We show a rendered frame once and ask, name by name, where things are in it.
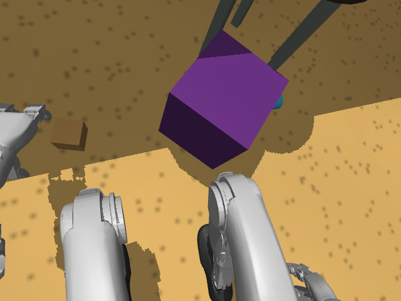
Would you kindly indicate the left robot arm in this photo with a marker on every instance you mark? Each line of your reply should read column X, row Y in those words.
column 7, row 160

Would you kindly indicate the right robot hand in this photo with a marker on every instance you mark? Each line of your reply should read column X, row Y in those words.
column 316, row 288

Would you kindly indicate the right robot foot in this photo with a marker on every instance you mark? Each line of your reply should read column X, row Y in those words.
column 206, row 260

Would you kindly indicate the left robot hand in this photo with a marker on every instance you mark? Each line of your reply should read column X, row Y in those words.
column 17, row 130

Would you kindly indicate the stool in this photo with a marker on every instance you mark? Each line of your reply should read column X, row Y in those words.
column 321, row 12

